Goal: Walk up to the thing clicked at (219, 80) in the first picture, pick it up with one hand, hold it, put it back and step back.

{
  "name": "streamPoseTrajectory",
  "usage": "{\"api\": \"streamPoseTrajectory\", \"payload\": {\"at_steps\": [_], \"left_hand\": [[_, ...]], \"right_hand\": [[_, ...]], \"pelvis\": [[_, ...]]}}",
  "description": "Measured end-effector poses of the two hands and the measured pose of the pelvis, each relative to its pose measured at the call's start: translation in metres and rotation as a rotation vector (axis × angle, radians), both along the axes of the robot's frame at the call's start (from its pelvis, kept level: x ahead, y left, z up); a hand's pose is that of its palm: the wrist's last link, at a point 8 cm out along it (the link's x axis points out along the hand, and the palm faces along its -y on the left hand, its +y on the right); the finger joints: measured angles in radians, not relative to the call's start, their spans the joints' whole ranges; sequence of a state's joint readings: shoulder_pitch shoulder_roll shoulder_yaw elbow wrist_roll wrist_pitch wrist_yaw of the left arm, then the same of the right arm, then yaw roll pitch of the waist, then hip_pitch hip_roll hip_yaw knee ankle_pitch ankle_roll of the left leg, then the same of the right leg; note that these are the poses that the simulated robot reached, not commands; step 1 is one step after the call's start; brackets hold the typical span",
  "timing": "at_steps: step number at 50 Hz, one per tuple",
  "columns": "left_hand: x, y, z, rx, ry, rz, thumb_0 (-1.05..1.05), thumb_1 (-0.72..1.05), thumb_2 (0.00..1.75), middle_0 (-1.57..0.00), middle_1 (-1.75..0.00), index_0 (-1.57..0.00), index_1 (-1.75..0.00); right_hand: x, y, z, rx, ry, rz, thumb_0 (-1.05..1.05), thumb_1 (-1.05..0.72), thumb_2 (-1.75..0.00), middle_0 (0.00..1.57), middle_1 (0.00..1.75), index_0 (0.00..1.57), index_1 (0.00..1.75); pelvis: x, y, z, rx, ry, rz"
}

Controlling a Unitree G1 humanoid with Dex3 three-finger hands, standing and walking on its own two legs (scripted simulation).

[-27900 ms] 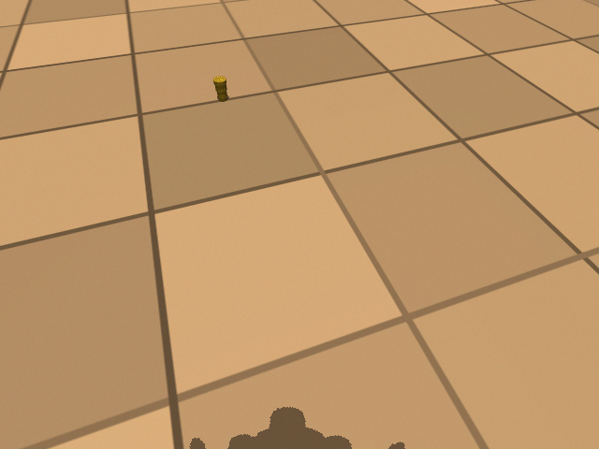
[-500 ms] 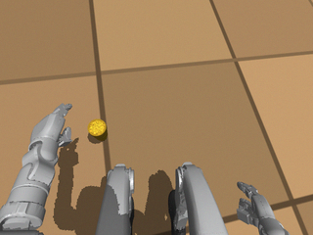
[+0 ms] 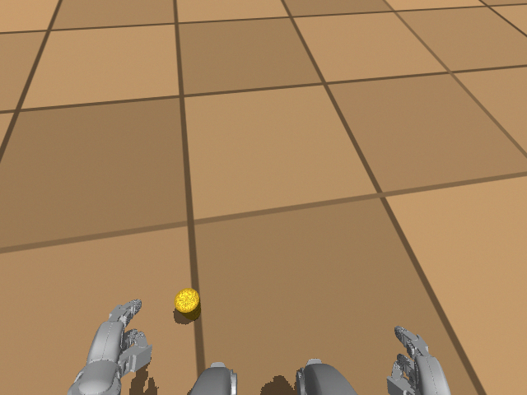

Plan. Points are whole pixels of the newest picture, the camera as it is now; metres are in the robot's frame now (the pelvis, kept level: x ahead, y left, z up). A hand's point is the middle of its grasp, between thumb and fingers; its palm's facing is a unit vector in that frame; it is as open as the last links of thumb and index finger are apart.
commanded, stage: home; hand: left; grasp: from above
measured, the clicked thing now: (190, 306) +0.44 +0.23 -0.62
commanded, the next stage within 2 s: none
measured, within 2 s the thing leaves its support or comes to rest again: neither
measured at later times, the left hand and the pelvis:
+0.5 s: hand (137, 370) +0.18 +0.18 -0.02, palm faces +0.07 -0.98 -0.19, open 7.4 cm; pelvis +0.03 +0.00 +0.03, yaw +1 degrees
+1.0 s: hand (135, 368) +0.18 +0.18 -0.02, palm faces +0.06 -0.98 -0.20, open 7.4 cm; pelvis +0.02 +0.00 +0.03, yaw +1 degrees
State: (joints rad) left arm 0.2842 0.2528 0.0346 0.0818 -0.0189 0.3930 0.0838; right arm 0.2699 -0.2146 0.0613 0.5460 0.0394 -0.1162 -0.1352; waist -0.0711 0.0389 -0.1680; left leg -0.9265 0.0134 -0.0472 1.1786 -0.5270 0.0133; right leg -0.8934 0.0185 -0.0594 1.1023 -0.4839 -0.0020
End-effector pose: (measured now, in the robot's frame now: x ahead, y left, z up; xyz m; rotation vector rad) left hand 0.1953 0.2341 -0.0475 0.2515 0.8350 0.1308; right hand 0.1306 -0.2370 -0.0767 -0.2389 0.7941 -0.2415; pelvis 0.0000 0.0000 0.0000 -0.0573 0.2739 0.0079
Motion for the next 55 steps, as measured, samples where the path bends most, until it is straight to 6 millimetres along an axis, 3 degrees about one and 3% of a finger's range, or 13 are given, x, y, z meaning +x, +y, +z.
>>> {"api": "streamPoseTrajectory", "payload": {"at_steps": [6, 11, 18, 23, 43, 55], "left_hand": [[-0.021, -0.005, 0.037, -0.059, 0.003, 0.053, 0.01, 0.90, 0.90, -0.21, -0.30, -0.20, -0.30], [-0.031, -0.005, 0.054, -0.070, -0.014, 0.061, 0.01, 0.90, 0.90, -0.21, -0.30, -0.20, -0.30], [-0.036, -0.004, 0.057, -0.076, -0.016, 0.061, 0.01, 0.91, 0.90, -0.21, -0.30, -0.20, -0.30], [-0.036, -0.005, 0.054, -0.084, -0.011, 0.059, 0.01, 0.91, 0.90, -0.20, -0.30, -0.20, -0.30], [-0.032, -0.003, 0.056, -0.075, -0.020, 0.040, 0.01, 0.91, 0.90, -0.20, -0.30, -0.20, -0.30], [-0.035, -0.005, 0.055, -0.078, -0.020, 0.038, 0.01, 0.91, 0.90, -0.20, -0.30, -0.20, -0.30]], "right_hand": [[0.008, -0.004, 0.030, -0.021, -0.065, -0.021, 0.01, -0.91, -0.90, 0.20, 0.30, 0.21, 0.30], [0.026, -0.004, 0.046, -0.031, -0.140, -0.009, 0.01, -0.91, -0.90, 0.20, 0.30, 0.21, 0.30], [0.053, 0.000, 0.061, -0.041, -0.229, 0.040, 0.01, -0.91, -0.90, 0.20, 0.30, 0.21, 0.30], [0.061, 0.003, 0.064, -0.045, -0.251, 0.067, 0.01, -0.91, -0.90, 0.20, 0.30, 0.21, 0.30], [0.036, 0.002, 0.051, -0.043, -0.168, 0.039, 0.01, -0.91, -0.90, 0.20, 0.30, 0.21, 0.30], [0.036, 0.000, 0.053, -0.041, -0.193, 0.040, 0.01, -0.91, -0.90, 0.20, 0.30, 0.21, 0.30]], "pelvis": [[0.016, -0.001, 0.023, 0.004, -0.048, 0.005], [0.023, -0.001, 0.031, 0.006, -0.072, 0.011], [0.026, -0.002, 0.033, 0.009, -0.092, 0.020], [0.025, -0.003, 0.033, 0.010, -0.096, 0.021], [0.024, 0.001, 0.033, 0.008, -0.100, 0.014], [0.021, 0.000, 0.032, 0.010, -0.105, 0.013]]}}
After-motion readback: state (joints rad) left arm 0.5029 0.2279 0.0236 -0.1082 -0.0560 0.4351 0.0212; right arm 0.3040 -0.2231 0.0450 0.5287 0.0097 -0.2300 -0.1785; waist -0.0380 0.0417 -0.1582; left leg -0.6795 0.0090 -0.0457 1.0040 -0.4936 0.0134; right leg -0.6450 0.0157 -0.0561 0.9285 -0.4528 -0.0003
